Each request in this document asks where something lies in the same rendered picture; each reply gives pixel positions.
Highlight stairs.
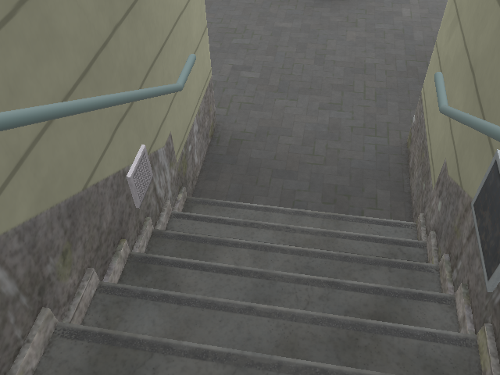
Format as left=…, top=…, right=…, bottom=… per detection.
left=33, top=196, right=482, bottom=375

